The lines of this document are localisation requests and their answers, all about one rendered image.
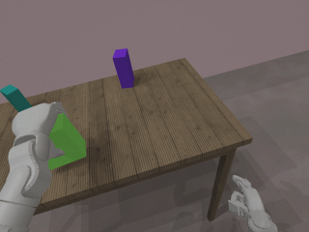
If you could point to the right robot hand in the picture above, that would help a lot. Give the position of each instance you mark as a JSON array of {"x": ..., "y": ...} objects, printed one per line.
[{"x": 250, "y": 200}]

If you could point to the sponge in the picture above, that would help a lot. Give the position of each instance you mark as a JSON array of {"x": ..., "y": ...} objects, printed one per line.
[{"x": 66, "y": 138}]

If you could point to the robot right forearm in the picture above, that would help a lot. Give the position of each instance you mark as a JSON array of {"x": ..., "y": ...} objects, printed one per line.
[{"x": 260, "y": 221}]

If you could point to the table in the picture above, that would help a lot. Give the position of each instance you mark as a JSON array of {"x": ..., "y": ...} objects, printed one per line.
[{"x": 169, "y": 120}]

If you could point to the left robot hand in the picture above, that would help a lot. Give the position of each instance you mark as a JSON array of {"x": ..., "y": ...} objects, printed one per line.
[{"x": 40, "y": 118}]

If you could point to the robot left forearm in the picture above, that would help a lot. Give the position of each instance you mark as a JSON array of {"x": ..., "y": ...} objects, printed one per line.
[{"x": 28, "y": 180}]

